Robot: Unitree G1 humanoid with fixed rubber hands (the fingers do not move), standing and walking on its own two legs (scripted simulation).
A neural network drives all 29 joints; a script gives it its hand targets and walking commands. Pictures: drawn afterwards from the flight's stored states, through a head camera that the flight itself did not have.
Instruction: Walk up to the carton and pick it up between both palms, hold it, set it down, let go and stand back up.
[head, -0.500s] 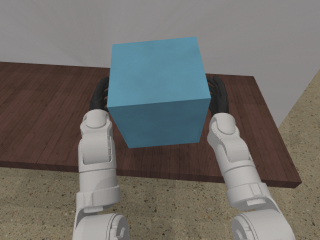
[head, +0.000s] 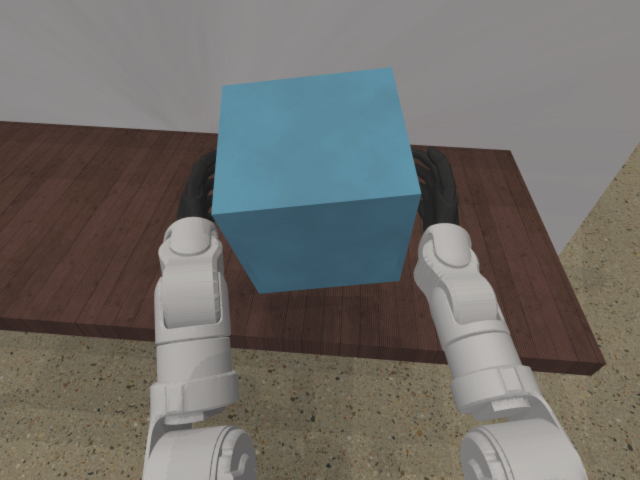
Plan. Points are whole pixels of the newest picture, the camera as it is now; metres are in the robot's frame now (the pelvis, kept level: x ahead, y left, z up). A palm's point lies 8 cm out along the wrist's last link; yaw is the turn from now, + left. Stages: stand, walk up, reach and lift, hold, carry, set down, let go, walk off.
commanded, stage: hold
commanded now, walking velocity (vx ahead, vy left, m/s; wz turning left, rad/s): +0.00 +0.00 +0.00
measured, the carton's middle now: (318, 192) +0.41 +0.00 +0.16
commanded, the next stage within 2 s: none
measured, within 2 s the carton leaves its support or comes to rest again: neither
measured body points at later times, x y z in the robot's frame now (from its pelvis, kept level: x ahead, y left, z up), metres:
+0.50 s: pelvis +0.00 +0.00 +0.00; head -0.02 +0.02 +0.45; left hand +0.37 +0.14 +0.17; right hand +0.37 -0.14 +0.16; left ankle +0.02 +0.14 -0.75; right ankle +0.06 -0.12 -0.75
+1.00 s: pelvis +0.00 +0.00 +0.00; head +0.00 +0.02 +0.45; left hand +0.38 +0.14 +0.16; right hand +0.37 -0.14 +0.16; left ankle +0.02 +0.14 -0.75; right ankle +0.06 -0.12 -0.75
